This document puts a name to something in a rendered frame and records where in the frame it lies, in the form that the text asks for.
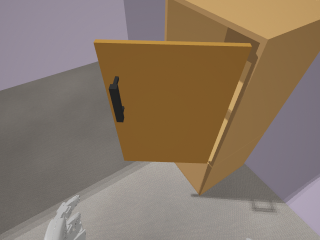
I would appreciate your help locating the robot left hand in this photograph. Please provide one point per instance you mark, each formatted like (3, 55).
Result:
(61, 229)

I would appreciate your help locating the cupboard door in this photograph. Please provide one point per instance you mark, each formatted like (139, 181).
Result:
(175, 94)

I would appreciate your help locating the handle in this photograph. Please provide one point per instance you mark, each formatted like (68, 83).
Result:
(116, 100)

